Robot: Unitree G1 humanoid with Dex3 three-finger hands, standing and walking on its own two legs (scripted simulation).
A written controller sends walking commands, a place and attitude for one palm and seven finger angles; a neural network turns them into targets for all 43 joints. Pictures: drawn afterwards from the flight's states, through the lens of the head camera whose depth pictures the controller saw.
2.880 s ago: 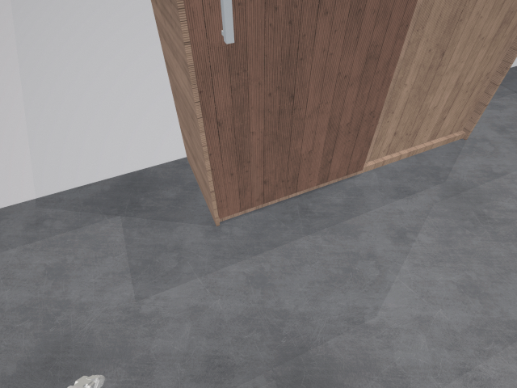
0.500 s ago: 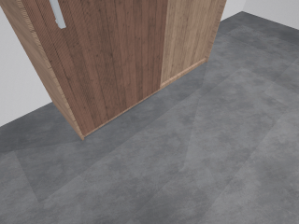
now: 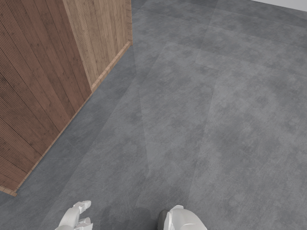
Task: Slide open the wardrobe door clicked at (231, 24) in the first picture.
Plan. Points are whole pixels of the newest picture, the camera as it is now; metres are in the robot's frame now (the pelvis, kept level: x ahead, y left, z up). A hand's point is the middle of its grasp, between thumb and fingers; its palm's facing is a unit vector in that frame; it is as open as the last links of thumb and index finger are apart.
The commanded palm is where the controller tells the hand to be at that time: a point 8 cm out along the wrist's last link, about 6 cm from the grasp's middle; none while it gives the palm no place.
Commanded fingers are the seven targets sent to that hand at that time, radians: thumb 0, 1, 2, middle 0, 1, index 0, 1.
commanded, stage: walk to a spot facing it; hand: left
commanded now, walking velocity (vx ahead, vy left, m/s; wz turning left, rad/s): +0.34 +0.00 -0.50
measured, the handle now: out of the picture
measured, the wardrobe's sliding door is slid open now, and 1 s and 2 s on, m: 0.00 0.00 0.00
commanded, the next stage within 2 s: turn to face it in 0.80 s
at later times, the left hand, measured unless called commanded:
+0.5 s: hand (82, 193) +0.24 +0.22 -0.16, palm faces -0.08 -0.97 -0.21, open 7.3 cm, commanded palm none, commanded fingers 0.00 0.90 0.90 -0.20 -0.30 -0.20 -0.30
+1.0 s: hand (134, 114) +0.55 +0.07 -0.16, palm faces -0.49 -0.83 -0.25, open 7.3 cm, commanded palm none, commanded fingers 0.00 0.90 0.90 -0.20 -0.30 -0.20 -0.30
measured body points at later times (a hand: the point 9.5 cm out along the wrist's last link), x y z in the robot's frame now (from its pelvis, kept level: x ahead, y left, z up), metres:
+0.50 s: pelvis +0.21 +0.02 +0.01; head +0.22 +0.03 +0.46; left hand +0.25 +0.27 -0.15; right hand +0.31 -0.23 -0.11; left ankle +0.29 +0.13 -0.73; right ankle +0.14 -0.08 -0.72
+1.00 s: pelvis +0.34 -0.03 -0.01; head +0.37 -0.06 +0.44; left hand +0.58 +0.12 -0.14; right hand +0.18 -0.24 -0.16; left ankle +0.31 +0.13 -0.67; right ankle +0.34 -0.14 -0.72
